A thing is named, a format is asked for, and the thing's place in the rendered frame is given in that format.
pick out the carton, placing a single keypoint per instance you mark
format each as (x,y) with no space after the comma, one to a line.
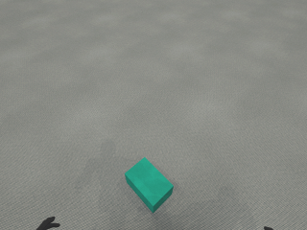
(149,184)

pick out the robot left hand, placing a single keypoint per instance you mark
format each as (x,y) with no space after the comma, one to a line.
(46,224)

